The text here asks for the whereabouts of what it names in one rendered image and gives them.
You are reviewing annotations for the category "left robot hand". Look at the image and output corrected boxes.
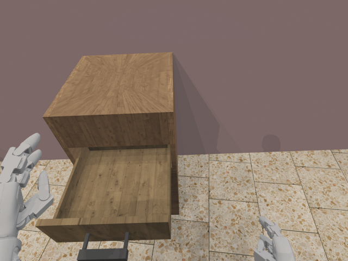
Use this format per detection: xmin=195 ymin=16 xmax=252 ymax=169
xmin=0 ymin=133 xmax=54 ymax=238

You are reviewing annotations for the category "cabinet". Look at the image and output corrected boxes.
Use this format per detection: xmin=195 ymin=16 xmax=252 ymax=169
xmin=43 ymin=52 xmax=179 ymax=215

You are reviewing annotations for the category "robot left forearm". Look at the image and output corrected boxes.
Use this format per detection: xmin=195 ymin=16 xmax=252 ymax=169
xmin=0 ymin=237 xmax=22 ymax=261

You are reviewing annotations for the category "handle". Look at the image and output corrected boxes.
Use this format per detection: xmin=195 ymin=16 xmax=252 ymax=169
xmin=77 ymin=232 xmax=129 ymax=261

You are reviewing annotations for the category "drawer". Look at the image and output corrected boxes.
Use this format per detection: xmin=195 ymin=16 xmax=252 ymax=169
xmin=35 ymin=144 xmax=171 ymax=243

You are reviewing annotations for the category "right robot hand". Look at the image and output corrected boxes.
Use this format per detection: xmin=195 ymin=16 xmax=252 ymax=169
xmin=254 ymin=216 xmax=296 ymax=261

